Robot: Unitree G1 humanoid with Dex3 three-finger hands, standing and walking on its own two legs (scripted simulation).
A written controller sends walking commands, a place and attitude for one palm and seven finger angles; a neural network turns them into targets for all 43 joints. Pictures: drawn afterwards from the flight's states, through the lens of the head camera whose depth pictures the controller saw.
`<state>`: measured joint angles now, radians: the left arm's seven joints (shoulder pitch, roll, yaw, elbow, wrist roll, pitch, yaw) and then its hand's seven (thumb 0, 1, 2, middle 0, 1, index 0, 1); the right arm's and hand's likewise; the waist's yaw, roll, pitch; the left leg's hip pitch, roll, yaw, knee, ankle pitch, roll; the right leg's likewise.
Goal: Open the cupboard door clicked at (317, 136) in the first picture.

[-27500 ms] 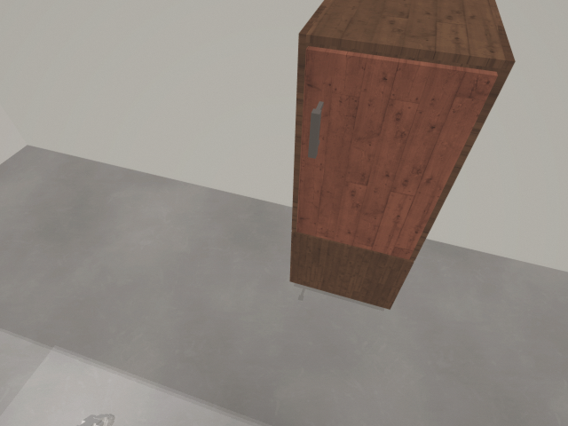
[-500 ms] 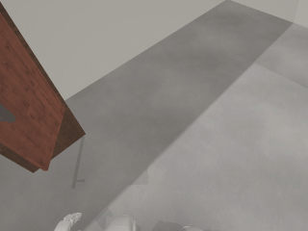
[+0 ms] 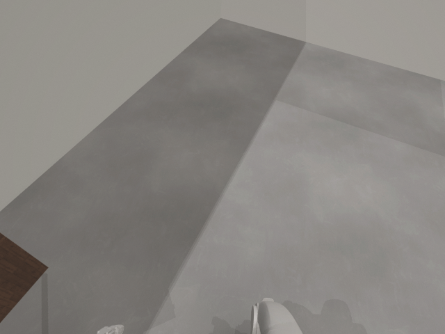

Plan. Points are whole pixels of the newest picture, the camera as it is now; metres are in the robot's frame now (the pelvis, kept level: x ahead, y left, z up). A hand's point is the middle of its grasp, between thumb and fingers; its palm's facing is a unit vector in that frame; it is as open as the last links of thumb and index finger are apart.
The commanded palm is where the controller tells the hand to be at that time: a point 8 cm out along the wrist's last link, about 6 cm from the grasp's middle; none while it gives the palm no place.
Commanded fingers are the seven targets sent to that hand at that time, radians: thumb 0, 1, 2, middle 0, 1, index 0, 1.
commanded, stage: walk to a spot facing it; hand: left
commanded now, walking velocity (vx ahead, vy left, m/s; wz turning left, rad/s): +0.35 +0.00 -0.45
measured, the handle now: out of the picture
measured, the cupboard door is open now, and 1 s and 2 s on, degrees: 47 47 47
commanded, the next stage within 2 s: turn to face it in 1.28 s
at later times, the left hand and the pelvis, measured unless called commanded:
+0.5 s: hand (179, 274) +0.26 +0.10 -0.16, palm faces -0.10 -0.96 -0.25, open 7.2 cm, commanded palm none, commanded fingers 0.00 0.90 0.90 -0.20 -0.30 -0.20 -0.30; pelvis +0.19 -0.09 +0.00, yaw -9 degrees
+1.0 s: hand (200, 212) +0.43 +0.06 -0.18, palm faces -0.14 -0.98 -0.15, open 7.4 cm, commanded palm none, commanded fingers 0.00 0.90 0.90 -0.20 -0.30 -0.20 -0.30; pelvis +0.44 -0.10 -0.01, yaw -14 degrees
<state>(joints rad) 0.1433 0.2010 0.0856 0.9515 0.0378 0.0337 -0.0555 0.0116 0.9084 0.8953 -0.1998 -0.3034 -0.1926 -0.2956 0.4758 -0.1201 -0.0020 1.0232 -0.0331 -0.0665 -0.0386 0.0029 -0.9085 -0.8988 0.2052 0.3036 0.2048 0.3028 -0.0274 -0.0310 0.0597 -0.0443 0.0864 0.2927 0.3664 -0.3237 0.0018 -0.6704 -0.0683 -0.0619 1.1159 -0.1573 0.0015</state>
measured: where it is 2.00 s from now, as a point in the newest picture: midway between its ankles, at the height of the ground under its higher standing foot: (268, 208)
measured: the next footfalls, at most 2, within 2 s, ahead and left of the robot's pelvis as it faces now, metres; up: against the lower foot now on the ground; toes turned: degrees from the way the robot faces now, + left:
right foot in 0.20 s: +0.21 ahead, -0.12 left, +0.00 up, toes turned -13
left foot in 0.84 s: +0.50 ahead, -0.01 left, +0.00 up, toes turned -6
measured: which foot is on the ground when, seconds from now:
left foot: down 0.00-0.18, up 0.20-0.82, down 0.84-1.00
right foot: up 0.00-0.18, down 0.20-0.82, up 0.84-1.00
